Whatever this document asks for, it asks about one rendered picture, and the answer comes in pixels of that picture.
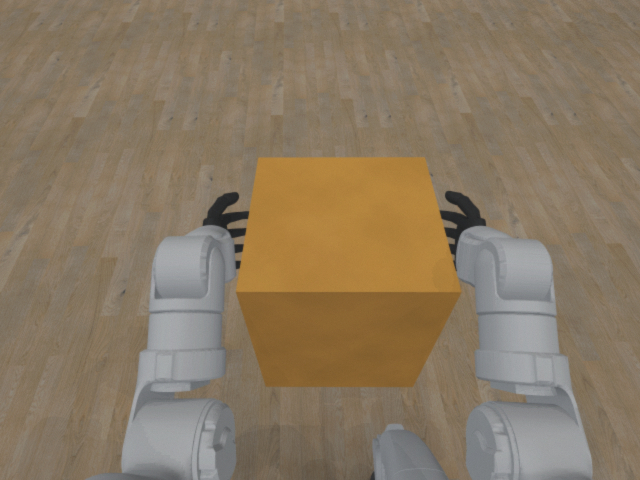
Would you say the robot left forearm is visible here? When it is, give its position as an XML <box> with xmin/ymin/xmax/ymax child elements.
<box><xmin>121</xmin><ymin>225</ymin><xmax>236</xmax><ymax>471</ymax></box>

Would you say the right robot shin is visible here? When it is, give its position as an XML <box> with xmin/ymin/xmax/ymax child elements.
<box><xmin>384</xmin><ymin>424</ymin><xmax>404</xmax><ymax>432</ymax></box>

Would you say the robot right thigh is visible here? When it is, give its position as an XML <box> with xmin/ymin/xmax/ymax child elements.
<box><xmin>372</xmin><ymin>430</ymin><xmax>449</xmax><ymax>480</ymax></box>

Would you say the left robot hand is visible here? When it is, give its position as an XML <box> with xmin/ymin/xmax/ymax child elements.
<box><xmin>203</xmin><ymin>192</ymin><xmax>249</xmax><ymax>269</ymax></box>

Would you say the right robot hand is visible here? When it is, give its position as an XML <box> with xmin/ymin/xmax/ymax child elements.
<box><xmin>439</xmin><ymin>191</ymin><xmax>486</xmax><ymax>271</ymax></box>

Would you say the right robot upper arm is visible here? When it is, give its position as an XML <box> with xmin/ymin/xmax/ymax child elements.
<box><xmin>466</xmin><ymin>401</ymin><xmax>593</xmax><ymax>480</ymax></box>

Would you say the left robot upper arm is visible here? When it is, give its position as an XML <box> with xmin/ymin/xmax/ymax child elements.
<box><xmin>85</xmin><ymin>398</ymin><xmax>236</xmax><ymax>480</ymax></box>

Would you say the carton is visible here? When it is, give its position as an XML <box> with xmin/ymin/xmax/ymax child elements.
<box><xmin>236</xmin><ymin>157</ymin><xmax>462</xmax><ymax>387</ymax></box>

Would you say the robot right forearm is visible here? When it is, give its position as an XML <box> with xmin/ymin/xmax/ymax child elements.
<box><xmin>456</xmin><ymin>226</ymin><xmax>593</xmax><ymax>475</ymax></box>

